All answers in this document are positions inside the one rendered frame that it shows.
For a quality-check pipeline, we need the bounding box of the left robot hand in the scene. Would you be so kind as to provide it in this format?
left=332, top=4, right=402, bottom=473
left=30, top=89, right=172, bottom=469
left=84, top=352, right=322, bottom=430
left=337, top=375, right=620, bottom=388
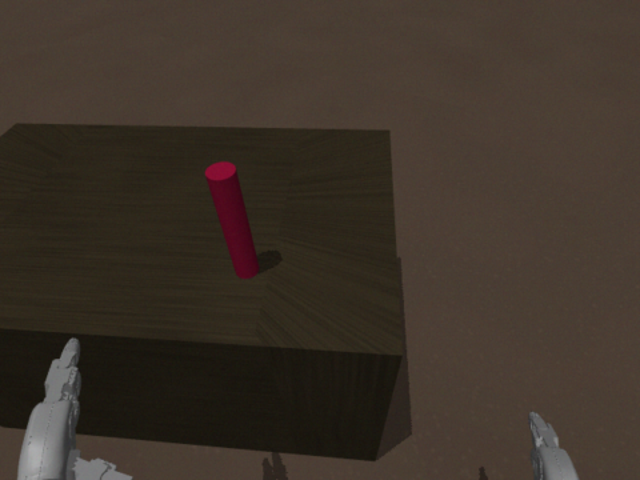
left=17, top=338, right=134, bottom=480

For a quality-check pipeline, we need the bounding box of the can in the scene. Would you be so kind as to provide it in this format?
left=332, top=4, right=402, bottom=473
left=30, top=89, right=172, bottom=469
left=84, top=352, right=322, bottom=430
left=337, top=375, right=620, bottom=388
left=205, top=162, right=259, bottom=279

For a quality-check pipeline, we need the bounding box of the right robot hand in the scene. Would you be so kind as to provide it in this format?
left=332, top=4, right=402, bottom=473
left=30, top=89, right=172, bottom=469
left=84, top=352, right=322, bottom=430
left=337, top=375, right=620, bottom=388
left=528, top=412, right=579, bottom=480

